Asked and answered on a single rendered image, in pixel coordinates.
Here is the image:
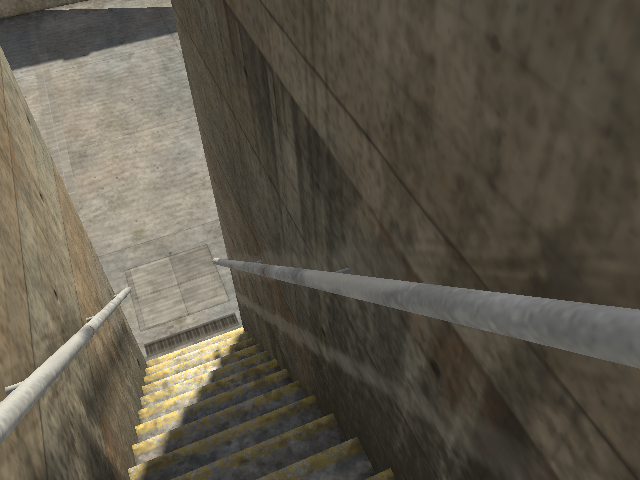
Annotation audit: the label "stairs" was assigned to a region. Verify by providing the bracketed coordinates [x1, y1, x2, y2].
[128, 327, 396, 480]

